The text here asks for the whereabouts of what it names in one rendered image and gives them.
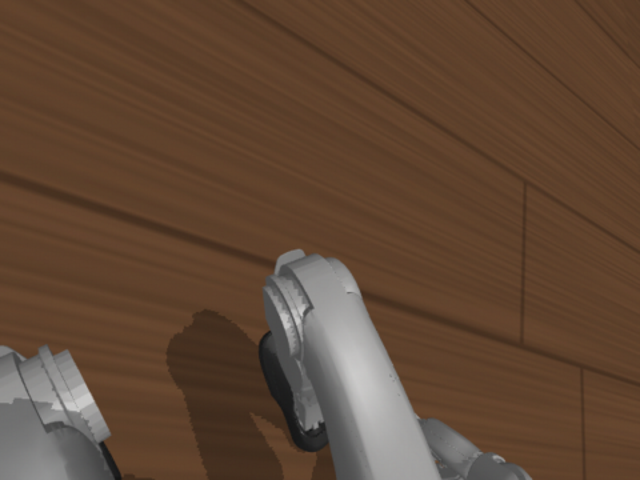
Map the left robot foot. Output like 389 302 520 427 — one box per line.
99 441 122 480

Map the right robot arm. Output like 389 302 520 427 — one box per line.
467 452 533 480

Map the right robot foot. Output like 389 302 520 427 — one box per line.
259 331 329 452

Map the right robot hand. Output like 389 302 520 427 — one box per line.
415 414 484 480

